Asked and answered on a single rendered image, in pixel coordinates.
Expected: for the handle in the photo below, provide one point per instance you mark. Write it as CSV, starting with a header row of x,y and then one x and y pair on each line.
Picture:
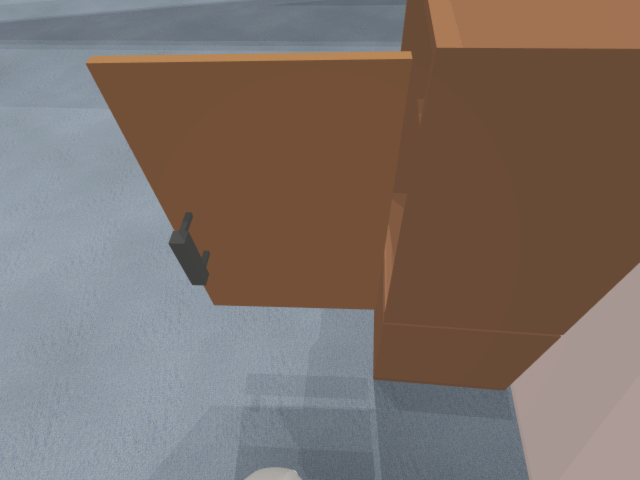
x,y
187,254

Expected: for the cupboard door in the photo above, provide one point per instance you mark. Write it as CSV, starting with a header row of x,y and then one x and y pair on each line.
x,y
287,162

